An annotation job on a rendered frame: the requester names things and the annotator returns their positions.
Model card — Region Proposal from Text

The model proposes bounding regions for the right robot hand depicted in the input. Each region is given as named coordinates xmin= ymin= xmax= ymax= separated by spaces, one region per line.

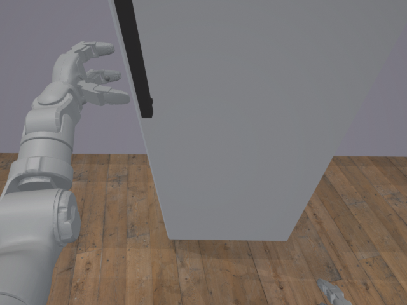
xmin=317 ymin=278 xmax=352 ymax=305

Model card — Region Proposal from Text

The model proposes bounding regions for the left robot forearm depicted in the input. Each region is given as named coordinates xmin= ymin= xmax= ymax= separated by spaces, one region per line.
xmin=0 ymin=81 xmax=83 ymax=201

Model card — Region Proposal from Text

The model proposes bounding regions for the handle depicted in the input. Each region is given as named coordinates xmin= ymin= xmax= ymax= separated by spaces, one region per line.
xmin=114 ymin=0 xmax=153 ymax=118

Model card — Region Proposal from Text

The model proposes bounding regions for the fridge door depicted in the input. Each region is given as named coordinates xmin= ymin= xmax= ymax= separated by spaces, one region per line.
xmin=111 ymin=0 xmax=407 ymax=241

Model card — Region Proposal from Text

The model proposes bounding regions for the robot left upper arm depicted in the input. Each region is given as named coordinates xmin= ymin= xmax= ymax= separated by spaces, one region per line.
xmin=0 ymin=188 xmax=81 ymax=305

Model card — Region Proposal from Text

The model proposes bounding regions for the left robot hand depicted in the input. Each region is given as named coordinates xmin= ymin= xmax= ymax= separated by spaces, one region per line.
xmin=52 ymin=41 xmax=130 ymax=106

